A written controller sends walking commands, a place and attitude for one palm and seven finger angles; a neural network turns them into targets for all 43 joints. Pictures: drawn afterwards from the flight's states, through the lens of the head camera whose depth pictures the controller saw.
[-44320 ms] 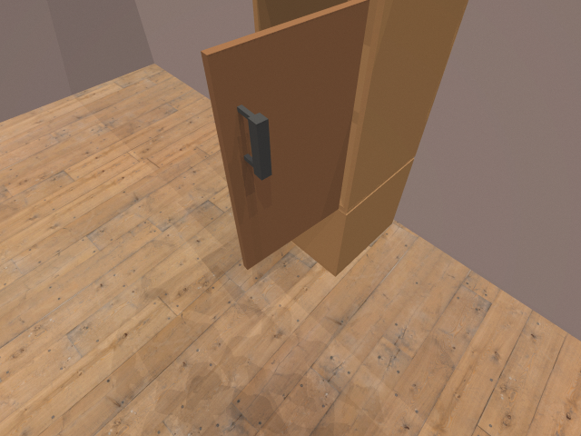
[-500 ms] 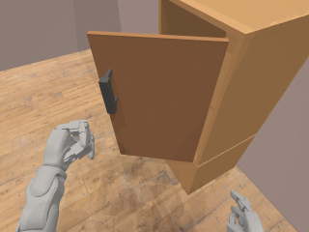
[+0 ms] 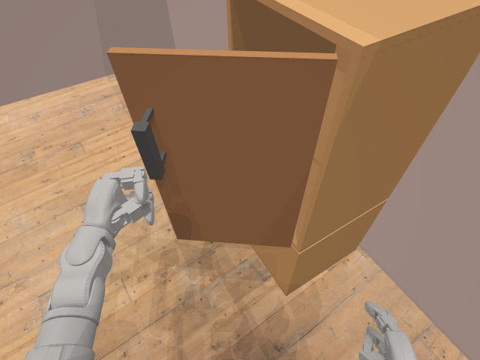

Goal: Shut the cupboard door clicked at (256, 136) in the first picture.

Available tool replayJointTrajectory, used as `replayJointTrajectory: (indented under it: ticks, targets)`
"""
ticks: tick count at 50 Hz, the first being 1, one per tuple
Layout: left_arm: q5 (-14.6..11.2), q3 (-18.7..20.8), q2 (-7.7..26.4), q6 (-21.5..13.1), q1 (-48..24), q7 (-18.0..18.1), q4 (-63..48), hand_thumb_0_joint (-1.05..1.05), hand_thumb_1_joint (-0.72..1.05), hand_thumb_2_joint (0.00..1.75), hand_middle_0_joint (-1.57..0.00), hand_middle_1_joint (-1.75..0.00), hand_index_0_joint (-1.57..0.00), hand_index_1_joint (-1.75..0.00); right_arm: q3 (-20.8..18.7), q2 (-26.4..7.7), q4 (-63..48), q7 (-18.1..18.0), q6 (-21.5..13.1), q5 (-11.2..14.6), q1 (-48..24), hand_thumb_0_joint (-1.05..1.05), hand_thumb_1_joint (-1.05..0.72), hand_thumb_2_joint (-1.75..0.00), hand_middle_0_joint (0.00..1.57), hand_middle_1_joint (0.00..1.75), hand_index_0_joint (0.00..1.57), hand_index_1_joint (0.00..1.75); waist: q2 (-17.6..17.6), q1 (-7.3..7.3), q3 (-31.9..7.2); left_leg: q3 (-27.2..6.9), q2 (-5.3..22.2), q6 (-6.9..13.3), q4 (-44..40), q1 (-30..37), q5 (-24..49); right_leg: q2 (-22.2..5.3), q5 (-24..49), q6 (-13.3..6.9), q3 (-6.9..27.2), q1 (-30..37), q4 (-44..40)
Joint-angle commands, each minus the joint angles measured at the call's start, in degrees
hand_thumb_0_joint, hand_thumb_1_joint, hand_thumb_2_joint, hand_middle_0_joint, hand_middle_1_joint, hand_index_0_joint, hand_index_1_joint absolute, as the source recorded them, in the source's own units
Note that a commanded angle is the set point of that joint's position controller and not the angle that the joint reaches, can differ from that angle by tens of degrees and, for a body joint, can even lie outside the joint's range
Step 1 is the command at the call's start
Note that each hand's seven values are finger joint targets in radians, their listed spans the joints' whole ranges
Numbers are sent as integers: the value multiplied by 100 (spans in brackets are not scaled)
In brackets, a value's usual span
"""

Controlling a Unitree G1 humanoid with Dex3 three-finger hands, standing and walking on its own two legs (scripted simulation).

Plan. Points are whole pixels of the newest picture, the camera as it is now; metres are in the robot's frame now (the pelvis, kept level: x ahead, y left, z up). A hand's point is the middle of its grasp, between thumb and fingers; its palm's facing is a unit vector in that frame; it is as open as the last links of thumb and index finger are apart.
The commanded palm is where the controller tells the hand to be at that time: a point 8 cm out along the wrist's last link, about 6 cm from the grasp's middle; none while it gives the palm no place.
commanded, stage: bring the fist close to the handle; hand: left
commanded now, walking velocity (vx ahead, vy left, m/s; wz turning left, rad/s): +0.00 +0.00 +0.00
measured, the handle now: (153, 144) +0.46 +0.19 +0.10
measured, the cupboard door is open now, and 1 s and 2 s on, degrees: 54 52 31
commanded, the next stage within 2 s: push the door shut along its arc in 0.64 s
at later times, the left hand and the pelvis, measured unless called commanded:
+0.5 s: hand (157, 179) +0.37 +0.16 +0.11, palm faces -0.01 -1.00 -0.03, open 3.1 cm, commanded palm +0.34 +0.21 +0.11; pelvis +0.00 +0.00 +0.00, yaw -1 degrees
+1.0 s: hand (161, 171) +0.39 +0.16 +0.10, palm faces -0.08 -1.00 -0.05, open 3.1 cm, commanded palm +0.38 +0.21 +0.11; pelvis -0.02 +0.00 +0.00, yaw +0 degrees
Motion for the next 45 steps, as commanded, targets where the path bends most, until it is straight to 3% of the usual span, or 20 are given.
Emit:
replayJointTrajectory:
  ticks: [1, 3, 4, 6, 10, 12, 15, 17, 19, 23, 24, 25, 27, 31, 34, 36, 39, 42, 44, 45]
  targets:
    - [-124, 525, 1098, -684, -2419, 109, -1458, 0, 90, 90, -130, -150, -130, -150, -257, -579, -773, -76, -286, -22, -290, 0, -90, -90, 20, 30, 20, 30, 5, -26, -1863, -97, -54, 33, -497, -91, 1734, -35, 1677, 48, 441, 1525, -326]
    - [-93, 401, 951, -798, -2464, 128, -1265, 0, 90, 90, -130, -150, -130, -150, -266, -565, -709, -52, -286, -28, -240, 0, -90, -90, 20, 30, 20, 30, 81, -45, -1850, -96, -41, 12, -476, -24, 1895, -15, 1866, 43, 398, 1436, -280]
    - [-59, 433, 1017, -804, -2449, 136, -1044, 0, 90, 90, -130, -150, -130, -150, -275, -596, -683, -43, -264, -39, -184, 0, -90, -90, 20, 30, 20, 30, -62, -54, -1811, -109, -31, 22, -453, -61, 1916, -9, 1885, 47, 402, 1430, -273]
    - [-34, 269, 783, -727, -2311, 98, -618, 0, 90, 90, -130, -150, -130, -150, -289, -601, -644, -6, -218, -19, -144, 0, -90, -90, 20, 30, 20, 30, -28, -59, -1601, -92, -37, 3, -477, -144, 1880, -16, 1905, 39, 364, 1294, -283]
    - [-2, 251, 786, -449, -2469, 63, 127, 0, 90, 90, -130, -150, -130, -150, -312, -692, -646, 9, -40, 28, -56, 0, -90, -90, 20, 30, 20, 30, -463, -112, -1225, -112, -31, 14, -549, -405, 1572, -14, 1580, 48, 330, 1109, -391]
    - [27, 148, 717, -436, -2948, 109, 43, 0, 90, 90, -130, -150, -130, -150, -312, -682, -687, 17, 21, 31, -85, 0, -90, -90, 20, 30, 20, 30, -272, -141, -1332, -109, -45, 8, -542, -333, 1538, -22, 1525, 38, 343, 1050, -385]
    - [19, 531, 1045, -670, -2867, 248, -368, 0, 90, 90, -130, -150, -130, -150, -332, -653, -794, 40, 46, -31, -89, 0, -90, -90, 20, 30, 20, 30, -253, 65, -2022, -115, -34, 13, -539, -154, 1905, -20, 1867, 10, 392, 1523, -265]
    - [32, 491, 984, -903, -2943, 300, -659, 0, 90, 90, -130, -150, -130, -150, -323, -589, -804, 67, 28, -50, -103, 0, -90, -90, 20, 30, 20, 30, -66, 93, -2250, -77, -27, -8, -506, -15, 2207, -14, 2195, 5, 405, 1649, -192]
    - [72, 577, 1113, -1049, -2880, 374, -629, 0, 90, 90, -130, -150, -130, -150, -326, -602, -760, 77, 41, -73, -57, 0, -90, -90, 20, 30, 20, 30, -215, 79, -2187, -86, 3, 2, -516, -61, 2192, 4, 2177, 24, 404, 1650, -194]
    - [102, 526, 981, -998, -2535, 329, -166, 0, 90, 90, -130, -150, -130, -150, -341, -622, -692, 95, 115, -31, -55, 0, -90, -90, 20, 30, 20, 30, -345, 20, -1634, -31, -16, 15, -633, -318, 1815, 11, 1931, 29, 410, 1497, -338]
    - [113, 564, 1045, -944, -2419, 304, -108, 0, 90, 90, -130, -150, -130, -150, -360, -651, -723, 88, 142, -22, -69, 0, -90, -90, 20, 30, 20, 30, -322, 43, -1612, -16, -15, 25, -638, -316, 1787, 3, 1865, 29, 421, 1514, -368]
    - [100, 365, 830, -861, -2418, 244, -15, 0, 90, 90, -130, -150, -130, -150, -335, -624, -736, 92, 153, 4, -123, 0, -90, -90, 20, 30, 20, 30, -125, 4, -1396, 7, -22, 18, -671, -329, 1623, -6, 1719, 24, 413, 1339, -425]
    - [80, 194, 735, -788, -2814, 181, -44, 0, 90, 90, -130, -150, -130, -150, -336, -636, -716, 66, 176, 28, -113, 0, -90, -90, 20, 30, 20, 30, -74, -106, -1277, -34, -24, 20, -688, -296, 1397, 17, 1440, 18, 399, 1153, -490]
    - [-6, -31, 528, -877, -3200, 169, -426, 0, 90, 90, -130, -150, -130, -150, -345, -630, -759, 30, 115, 17, -135, 0, -90, -90, 20, 30, 20, 30, -152, -171, -1586, -104, -15, 38, -656, -36, 1405, 40, 1378, 22, 373, 1144, -487]
    - [-13, 385, 961, -998, -3095, 280, -326, 0, 90, 90, -130, -150, -130, -150, -339, -671, -688, -1, 109, -23, -89, 0, -90, -90, 20, 30, 20, 30, -450, -75, -1713, -135, -7, 40, -659, -122, 1385, 41, 1348, 34, 393, 1323, -459]
    - [46, 389, 976, -1028, -3341, 334, -146, 0, 90, 90, -130, -150, -130, -150, -311, -639, -637, 5, 133, -12, -124, 0, -90, -90, 20, 30, 20, 30, -381, -124, -1584, -119, -19, 33, -684, -240, 1276, 10, 1277, 42, 416, 1257, -461]
    - [151, 453, 1124, -1007, -3255, 331, 149, 0, 90, 90, -130, -150, -130, -150, -309, -664, -641, 16, 180, -9, -151, 0, -90, -90, 20, 30, 20, 30, -186, -74, -1464, -88, -41, 39, -692, -315, 1117, -1, 1098, 26, 456, 1208, -490]
    - [204, 80, 921, -935, -4080, 177, 637, 0, 90, 90, -130, -150, -130, -150, -267, -663, -589, -10, 227, 24, -151, 0, -90, -90, 20, 30, 20, 30, -55, -307, -1184, -110, -48, 44, -670, -410, 806, 2, 805, 29, 468, 854, -537]
    - [169, 307, 1267, -936, -4488, 85, 1062, 0, 90, 90, -130, -150, -130, -150, -270, -734, -518, -67, 279, 26, -68, 0, -90, -90, 20, 30, 20, 30, -330, -376, -1140, -160, -41, 63, -648, -511, 567, 20, 491, 37, 482, 772, -590]
    - [132, 135, 1137, -973, -4773, 0, 1101, 0, 90, 90, -130, -150, -130, -150, -253, -727, -532, -73, 279, 38, -99, 0, -90, -90, 20, 30, 20, 30, -193, -418, -1218, -161, -58, 60, -630, -512, 545, 3, 487, 28, 501, 755, -567]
